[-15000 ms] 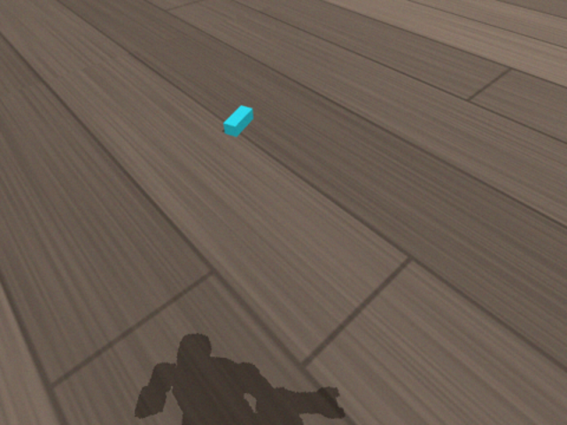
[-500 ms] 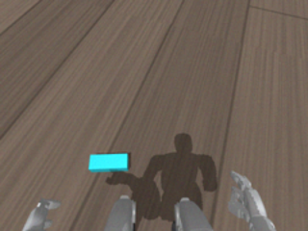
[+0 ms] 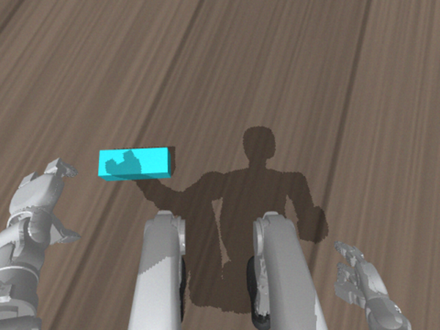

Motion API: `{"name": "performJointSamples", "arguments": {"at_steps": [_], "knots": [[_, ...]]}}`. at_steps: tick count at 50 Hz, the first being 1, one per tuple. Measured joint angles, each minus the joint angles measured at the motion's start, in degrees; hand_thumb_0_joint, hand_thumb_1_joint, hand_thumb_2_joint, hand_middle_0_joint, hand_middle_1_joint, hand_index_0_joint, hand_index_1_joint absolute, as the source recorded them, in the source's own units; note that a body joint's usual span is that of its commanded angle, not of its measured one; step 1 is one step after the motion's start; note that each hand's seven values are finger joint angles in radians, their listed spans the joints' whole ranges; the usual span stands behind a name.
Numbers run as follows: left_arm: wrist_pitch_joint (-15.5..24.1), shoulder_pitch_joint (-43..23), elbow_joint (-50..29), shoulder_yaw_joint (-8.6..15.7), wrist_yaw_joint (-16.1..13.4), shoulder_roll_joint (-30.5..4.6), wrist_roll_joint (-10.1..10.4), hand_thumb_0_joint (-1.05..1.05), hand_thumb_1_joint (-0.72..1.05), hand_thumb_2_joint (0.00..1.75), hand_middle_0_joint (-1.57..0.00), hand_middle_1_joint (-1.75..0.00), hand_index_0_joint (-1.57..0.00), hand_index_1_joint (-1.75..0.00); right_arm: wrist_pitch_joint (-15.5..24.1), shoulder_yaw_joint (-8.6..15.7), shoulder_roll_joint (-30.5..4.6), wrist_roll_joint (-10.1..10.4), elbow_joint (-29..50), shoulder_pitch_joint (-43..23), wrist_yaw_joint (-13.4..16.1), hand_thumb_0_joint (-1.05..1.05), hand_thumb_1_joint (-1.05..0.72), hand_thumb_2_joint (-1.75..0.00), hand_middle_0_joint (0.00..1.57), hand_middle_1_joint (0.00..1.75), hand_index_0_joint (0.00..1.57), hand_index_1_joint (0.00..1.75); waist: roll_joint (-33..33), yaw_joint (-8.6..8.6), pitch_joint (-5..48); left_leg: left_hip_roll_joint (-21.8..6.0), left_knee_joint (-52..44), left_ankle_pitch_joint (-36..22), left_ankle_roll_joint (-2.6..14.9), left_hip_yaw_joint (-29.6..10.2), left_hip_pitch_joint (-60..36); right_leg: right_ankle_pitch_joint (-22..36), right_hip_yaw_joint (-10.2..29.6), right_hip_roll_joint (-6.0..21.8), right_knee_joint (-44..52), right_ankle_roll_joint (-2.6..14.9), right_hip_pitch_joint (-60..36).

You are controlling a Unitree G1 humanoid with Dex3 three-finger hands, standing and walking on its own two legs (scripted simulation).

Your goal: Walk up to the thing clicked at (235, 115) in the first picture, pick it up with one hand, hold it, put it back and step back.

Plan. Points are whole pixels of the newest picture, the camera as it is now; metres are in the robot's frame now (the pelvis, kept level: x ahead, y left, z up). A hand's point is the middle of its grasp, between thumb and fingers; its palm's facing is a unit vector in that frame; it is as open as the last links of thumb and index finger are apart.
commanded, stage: rise first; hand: left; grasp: from above
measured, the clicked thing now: (136, 164) +0.49 +0.27 -0.43
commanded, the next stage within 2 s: none
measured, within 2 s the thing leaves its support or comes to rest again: neither
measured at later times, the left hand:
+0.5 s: hand (84, 181) +0.39 +0.34 -0.24, palm faces -0.46 -0.11 -0.88, open 14.2 cm
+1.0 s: hand (95, 171) +0.43 +0.34 -0.29, palm faces -0.45 -0.03 -0.89, open 14.2 cm
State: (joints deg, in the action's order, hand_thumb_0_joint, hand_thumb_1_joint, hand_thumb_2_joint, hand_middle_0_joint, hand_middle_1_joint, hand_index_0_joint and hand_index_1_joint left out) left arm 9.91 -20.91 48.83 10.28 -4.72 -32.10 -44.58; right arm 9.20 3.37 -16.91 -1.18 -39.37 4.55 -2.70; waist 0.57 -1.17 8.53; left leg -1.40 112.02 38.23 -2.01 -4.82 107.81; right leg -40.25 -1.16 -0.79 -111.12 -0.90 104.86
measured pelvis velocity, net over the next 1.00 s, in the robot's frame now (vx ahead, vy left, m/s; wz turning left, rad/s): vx -0.02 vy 0.01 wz -0.09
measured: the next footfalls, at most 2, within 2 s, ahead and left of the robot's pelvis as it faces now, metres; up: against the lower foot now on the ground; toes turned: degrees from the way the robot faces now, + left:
none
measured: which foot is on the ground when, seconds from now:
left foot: down 0.00-1.00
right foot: down 0.00-1.00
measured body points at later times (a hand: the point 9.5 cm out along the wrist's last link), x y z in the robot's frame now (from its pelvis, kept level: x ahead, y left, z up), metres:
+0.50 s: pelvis -0.03 +0.01 -0.10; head +0.19 +0.06 +0.29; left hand +0.41 +0.34 -0.19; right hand +0.04 -0.28 -0.21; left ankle +0.08 +0.14 -0.44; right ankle +0.07 -0.13 -0.44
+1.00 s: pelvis -0.02 +0.01 -0.13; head +0.22 +0.07 +0.24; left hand +0.45 +0.34 -0.24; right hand +0.05 -0.27 -0.25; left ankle +0.08 +0.14 -0.44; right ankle +0.07 -0.13 -0.44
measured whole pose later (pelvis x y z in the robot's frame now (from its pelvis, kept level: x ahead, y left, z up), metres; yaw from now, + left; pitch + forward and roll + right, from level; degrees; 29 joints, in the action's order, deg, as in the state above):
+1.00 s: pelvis -0.02 +0.01 -0.13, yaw -5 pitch +33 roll -8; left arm 19.5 -48.9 77.8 10.6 -20.3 -48.0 -74.4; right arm 0.1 -1.9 -15.0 -8.9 -43.4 5.2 -7.1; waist -2.0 -9.5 2.2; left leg -0.4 136.9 38.9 -1.3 -9.3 131.4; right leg -40.3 -3.7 -2.3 -132.6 -3.0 125.7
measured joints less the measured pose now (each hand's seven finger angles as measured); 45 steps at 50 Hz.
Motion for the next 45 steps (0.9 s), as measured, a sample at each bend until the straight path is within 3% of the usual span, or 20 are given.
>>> {"name": "performJointSamples", "arguments": {"at_steps": [7, 16, 25, 36, 45], "knots": [[3.6, -8.7, 6.8, 0.3, -1.5, -3.9, -7.2, 0.00, -0.54, 1.03, -0.08, -1.08, -0.07, -1.07, -2.6, -0.4, 0.7, -1.0, -2.1, 1.3, -1.0, 0.01, -0.90, -0.90, 0.21, 0.30, 0.21, 0.30, 0.0, -1.04, -2.0, 0.2, 7.6, -0.4, -0.02, -1.2, 8.0, 0.6, -0.7, -0.4, -7.0, -0.34, 7.5], [7.3, -15.3, 14.1, 0.7, -5.2, -8.1, -15.3, 0.00, -0.53, 1.04, -0.07, -1.04, -0.06, -1.04, -6.1, -1.5, 1.0, -2.4, -3.0, 3.5, -2.1, 0.01, -0.88, -0.89, 0.21, 0.30, 0.21, 0.30, -0.5, -3.71, -3.2, 0.4, 13.7, -1.3, 0.43, -2.3, 13.9, 1.7, -1.3, -0.8, -11.9, -0.96, 12.5], [8.9, -21.2, 21.4, -0.2, -9.4, -11.7, -22.2, 0.00, -0.54, 1.04, -0.07, -1.00, -0.06, -1.00, -8.1, -2.7, 0.9, -4.1, -3.7, 3.7, -2.9, 0.00, -0.88, -0.89, 0.21, 0.30, 0.21, 0.30, -1.3, -6.03, -3.9, 1.0, 18.1, -1.5, 0.73, -3.1, 18.3, 1.6, -1.8, -0.8, -15.7, -1.25, 16.1], [9.7, -25.3, 25.3, -0.2, -13.1, -13.7, -28.1, 0.00, -0.53, 1.02, -0.08, -0.99, -0.07, -0.98, -9.0, -3.8, 1.5, -6.1, -4.1, 2.0, -3.7, 0.00, -0.90, -0.90, 0.21, 0.30, 0.21, 0.30, -2.0, -7.16, -5.1, 1.2, 22.1, -0.6, 0.85, -3.7, 21.5, 0.7, -2.1, -1.0, -19.2, -1.70, 18.9], [9.8, -27.3, 28.2, 0.0, -15.2, -15.2, -29.7, 0.00, -0.54, 1.02, -0.08, -0.99, -0.07, -0.99, -9.2, -4.9, 1.9, -7.2, -4.1, 0.7, -4.3, 0.00, -0.90, -0.90, 0.21, 0.30, 0.21, 0.30, -2.3, -7.90, -5.9, 1.1, 24.1, 0.2, 0.78, -4.2, 23.0, 0.1, -2.3, -1.3, -20.9, -1.98, 20.3]]}}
